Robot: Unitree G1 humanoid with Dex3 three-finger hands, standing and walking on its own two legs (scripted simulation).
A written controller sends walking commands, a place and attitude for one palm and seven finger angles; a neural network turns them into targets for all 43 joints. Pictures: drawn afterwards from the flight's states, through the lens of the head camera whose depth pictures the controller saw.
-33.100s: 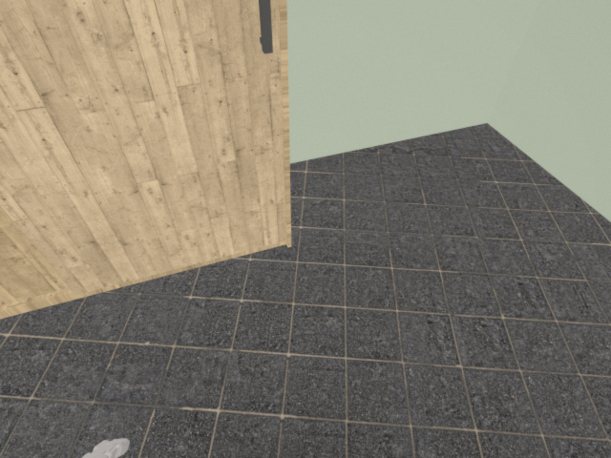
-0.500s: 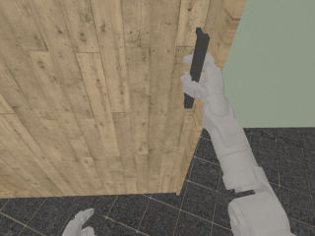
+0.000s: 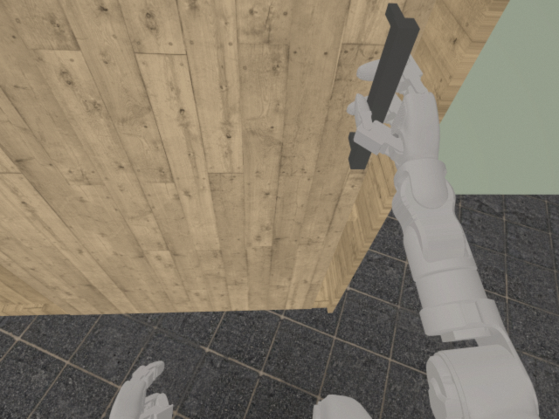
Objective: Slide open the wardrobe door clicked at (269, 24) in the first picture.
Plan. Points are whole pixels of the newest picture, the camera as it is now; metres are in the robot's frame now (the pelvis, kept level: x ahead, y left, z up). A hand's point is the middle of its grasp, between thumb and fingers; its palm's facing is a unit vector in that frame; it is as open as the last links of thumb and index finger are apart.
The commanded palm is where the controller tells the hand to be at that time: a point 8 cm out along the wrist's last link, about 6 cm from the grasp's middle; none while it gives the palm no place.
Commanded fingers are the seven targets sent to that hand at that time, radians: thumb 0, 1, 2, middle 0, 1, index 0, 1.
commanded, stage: step sideways, sliding the door along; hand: right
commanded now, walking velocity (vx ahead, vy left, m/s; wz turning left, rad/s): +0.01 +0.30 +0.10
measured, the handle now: (373, 97) +0.48 -0.09 +0.20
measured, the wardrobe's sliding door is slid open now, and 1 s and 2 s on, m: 0.06 0.12 0.42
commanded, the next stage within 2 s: none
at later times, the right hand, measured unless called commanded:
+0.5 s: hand (352, 123) +0.43 -0.06 +0.20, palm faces +0.02 +1.00 +0.02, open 5.8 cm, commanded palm +0.41 -0.04 +0.17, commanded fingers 0.00 -0.90 -0.90 0.45 1.40 0.45 1.40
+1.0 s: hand (307, 121) +0.43 +0.00 +0.19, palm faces +0.27 +0.96 -0.01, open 6.6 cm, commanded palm +0.39 +0.02 +0.19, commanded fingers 0.00 -0.90 -0.90 0.45 1.40 0.45 1.40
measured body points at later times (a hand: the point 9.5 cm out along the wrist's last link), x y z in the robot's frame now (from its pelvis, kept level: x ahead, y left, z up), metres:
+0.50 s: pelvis +0.01 +0.07 +0.02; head +0.08 +0.01 +0.46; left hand +0.20 +0.26 -0.07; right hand +0.42 -0.11 +0.20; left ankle +0.06 +0.31 -0.59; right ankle +0.06 -0.07 -0.73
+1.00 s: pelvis +0.03 +0.19 +0.00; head +0.11 +0.15 +0.44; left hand +0.23 +0.43 -0.09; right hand +0.41 -0.05 +0.19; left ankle +0.05 +0.34 -0.67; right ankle +0.06 +0.10 -0.73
